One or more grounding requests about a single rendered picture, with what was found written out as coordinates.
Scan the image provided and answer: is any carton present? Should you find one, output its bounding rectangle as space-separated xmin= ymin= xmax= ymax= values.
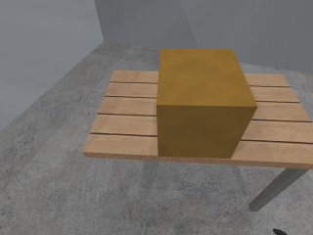
xmin=156 ymin=48 xmax=258 ymax=159

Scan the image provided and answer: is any table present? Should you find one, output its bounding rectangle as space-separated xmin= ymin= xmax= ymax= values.
xmin=82 ymin=70 xmax=313 ymax=212

